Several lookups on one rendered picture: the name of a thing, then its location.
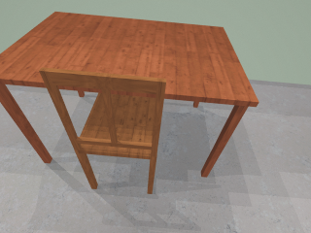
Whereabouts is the table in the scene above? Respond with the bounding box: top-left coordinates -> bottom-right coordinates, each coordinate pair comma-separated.
0,12 -> 259,178

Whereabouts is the chair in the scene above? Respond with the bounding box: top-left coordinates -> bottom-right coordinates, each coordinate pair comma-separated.
39,67 -> 167,194

